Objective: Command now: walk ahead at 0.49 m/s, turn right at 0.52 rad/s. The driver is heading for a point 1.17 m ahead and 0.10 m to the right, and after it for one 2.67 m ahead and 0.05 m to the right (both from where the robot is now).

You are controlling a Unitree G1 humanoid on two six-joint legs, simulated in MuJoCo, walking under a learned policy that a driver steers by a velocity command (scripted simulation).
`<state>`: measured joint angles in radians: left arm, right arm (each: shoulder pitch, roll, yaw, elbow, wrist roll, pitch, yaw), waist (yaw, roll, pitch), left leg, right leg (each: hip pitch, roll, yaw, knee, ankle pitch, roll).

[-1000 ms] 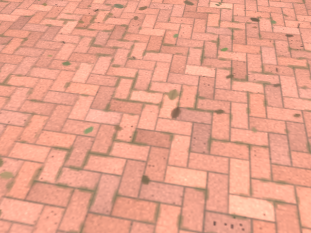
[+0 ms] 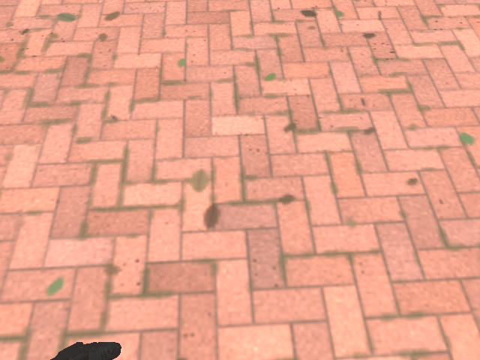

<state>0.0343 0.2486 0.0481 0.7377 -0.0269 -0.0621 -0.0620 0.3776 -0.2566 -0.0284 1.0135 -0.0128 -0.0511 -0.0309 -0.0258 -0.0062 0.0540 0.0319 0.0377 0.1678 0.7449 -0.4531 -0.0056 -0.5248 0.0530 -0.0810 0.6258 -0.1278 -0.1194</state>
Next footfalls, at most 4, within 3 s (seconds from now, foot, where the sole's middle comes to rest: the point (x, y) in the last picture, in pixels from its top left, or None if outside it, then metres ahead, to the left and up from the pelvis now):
0.46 left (208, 356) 0.46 0.10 -0.75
0.92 right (313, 291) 0.63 -0.20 -0.75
1.22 left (224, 285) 0.65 0.06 -0.75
2.78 left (257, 179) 1.04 -0.06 -0.75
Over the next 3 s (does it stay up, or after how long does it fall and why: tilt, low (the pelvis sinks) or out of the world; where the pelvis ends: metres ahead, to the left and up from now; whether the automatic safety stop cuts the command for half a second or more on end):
stays up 0.97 -0.11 0.03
